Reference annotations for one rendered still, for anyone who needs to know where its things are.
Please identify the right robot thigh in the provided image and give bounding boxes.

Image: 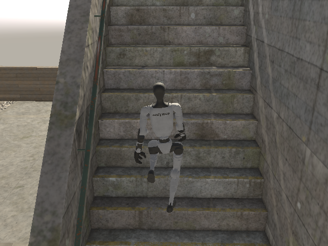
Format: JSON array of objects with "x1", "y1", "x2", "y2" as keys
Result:
[{"x1": 171, "y1": 142, "x2": 183, "y2": 179}]

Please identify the robot thigh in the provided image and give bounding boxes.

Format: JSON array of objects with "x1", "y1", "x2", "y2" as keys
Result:
[
  {"x1": 171, "y1": 142, "x2": 183, "y2": 179},
  {"x1": 148, "y1": 140, "x2": 159, "y2": 154}
]

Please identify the left robot hand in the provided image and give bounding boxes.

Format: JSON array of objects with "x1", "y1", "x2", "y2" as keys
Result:
[{"x1": 134, "y1": 151, "x2": 146, "y2": 164}]

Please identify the left robot forearm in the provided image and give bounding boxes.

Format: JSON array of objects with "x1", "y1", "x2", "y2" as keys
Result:
[{"x1": 135, "y1": 128, "x2": 145, "y2": 153}]

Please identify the left robot thigh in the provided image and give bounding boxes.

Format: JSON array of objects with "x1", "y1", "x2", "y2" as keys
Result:
[{"x1": 148, "y1": 140, "x2": 159, "y2": 154}]

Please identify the robot right upper arm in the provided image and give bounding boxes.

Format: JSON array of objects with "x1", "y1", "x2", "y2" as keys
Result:
[{"x1": 171, "y1": 103, "x2": 183, "y2": 131}]

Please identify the right robot hand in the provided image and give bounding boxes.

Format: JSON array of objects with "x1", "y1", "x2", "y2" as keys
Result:
[{"x1": 174, "y1": 134, "x2": 186, "y2": 141}]

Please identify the robot left upper arm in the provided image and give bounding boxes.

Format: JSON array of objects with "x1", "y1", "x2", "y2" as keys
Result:
[{"x1": 139, "y1": 106, "x2": 150, "y2": 136}]

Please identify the right robot forearm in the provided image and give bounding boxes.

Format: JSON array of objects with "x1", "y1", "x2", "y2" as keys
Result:
[{"x1": 178, "y1": 123, "x2": 185, "y2": 136}]

